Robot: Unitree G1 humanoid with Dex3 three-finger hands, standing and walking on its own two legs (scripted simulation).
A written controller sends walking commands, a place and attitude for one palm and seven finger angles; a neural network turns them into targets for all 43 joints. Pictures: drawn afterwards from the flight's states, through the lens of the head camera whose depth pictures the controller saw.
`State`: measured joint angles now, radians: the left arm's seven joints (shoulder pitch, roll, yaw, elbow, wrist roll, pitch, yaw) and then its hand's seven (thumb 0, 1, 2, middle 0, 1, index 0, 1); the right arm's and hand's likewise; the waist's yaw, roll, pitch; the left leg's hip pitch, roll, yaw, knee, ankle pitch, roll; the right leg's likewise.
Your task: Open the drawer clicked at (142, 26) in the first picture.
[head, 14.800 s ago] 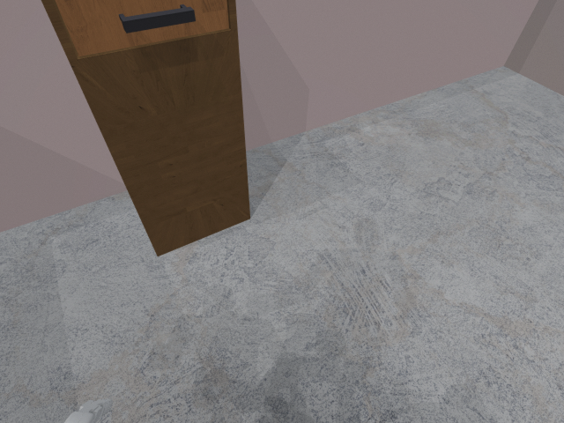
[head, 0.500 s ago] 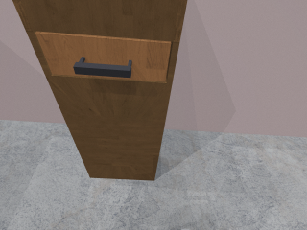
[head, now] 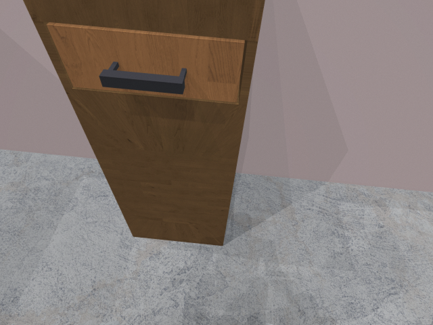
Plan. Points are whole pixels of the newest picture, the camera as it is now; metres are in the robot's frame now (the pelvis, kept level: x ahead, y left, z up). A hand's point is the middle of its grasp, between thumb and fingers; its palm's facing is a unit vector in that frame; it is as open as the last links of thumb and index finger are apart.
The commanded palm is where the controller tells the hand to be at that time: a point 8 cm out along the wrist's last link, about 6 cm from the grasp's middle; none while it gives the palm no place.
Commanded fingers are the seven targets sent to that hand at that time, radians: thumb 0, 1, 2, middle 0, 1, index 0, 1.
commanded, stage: come to a stop and stand still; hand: left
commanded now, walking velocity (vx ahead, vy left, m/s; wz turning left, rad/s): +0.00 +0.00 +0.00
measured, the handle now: (146, 75) +0.54 +0.19 +0.17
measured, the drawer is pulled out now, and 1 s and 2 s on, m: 0.00 0.00 0.00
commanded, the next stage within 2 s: look again from close up in 0.86 s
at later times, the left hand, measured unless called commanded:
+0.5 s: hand out of the picture -0.06 +0.20 -0.15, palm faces +0.01 -0.98 -0.19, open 7.4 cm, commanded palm none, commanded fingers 0.00 0.90 0.90 -0.20 -0.30 -0.20 -0.30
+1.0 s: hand out of the picture -0.09 +0.18 -0.16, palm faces +0.01 -0.99 -0.16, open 7.4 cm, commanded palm none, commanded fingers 0.00 0.90 0.90 -0.20 -0.30 -0.20 -0.30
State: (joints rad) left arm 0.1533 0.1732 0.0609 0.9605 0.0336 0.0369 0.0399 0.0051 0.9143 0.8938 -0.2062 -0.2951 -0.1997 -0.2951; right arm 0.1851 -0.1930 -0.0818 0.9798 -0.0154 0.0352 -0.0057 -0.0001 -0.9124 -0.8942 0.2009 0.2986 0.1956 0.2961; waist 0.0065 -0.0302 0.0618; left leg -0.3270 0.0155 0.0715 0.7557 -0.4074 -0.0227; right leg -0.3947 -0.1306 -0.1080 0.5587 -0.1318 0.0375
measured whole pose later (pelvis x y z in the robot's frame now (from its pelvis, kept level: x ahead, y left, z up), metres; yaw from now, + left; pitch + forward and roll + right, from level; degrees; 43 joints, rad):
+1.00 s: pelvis -0.06 +0.03 +0.02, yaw -1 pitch -1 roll -1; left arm 0.37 0.10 0.00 1.12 0.02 -0.01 0.05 0.01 0.91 0.89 -0.20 -0.29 -0.20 -0.29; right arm 0.33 -0.11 -0.01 1.12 -0.02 0.02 -0.02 0.00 -0.91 -0.89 0.20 0.30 0.20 0.30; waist -0.01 0.01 0.01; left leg -0.29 -0.01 0.10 0.45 -0.16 0.05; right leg -0.17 0.01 -0.05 0.44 -0.26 -0.01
